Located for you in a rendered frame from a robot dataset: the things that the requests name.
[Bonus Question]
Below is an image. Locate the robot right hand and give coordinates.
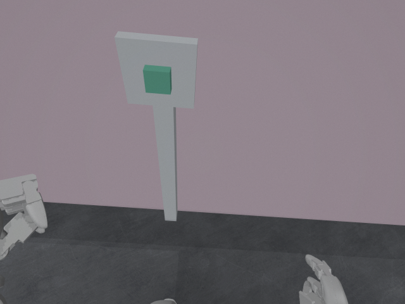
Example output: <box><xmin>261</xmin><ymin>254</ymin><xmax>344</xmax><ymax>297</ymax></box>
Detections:
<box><xmin>299</xmin><ymin>255</ymin><xmax>348</xmax><ymax>304</ymax></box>

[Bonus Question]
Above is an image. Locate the panel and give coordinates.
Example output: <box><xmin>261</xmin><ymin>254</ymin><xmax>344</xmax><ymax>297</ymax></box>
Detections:
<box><xmin>115</xmin><ymin>31</ymin><xmax>198</xmax><ymax>221</ymax></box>

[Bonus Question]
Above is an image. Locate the button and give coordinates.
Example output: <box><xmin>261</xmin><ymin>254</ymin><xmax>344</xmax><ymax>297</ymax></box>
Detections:
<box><xmin>143</xmin><ymin>65</ymin><xmax>171</xmax><ymax>94</ymax></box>

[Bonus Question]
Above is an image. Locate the robot left hand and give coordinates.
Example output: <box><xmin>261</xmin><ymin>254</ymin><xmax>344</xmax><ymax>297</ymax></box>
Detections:
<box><xmin>0</xmin><ymin>174</ymin><xmax>47</xmax><ymax>260</ymax></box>

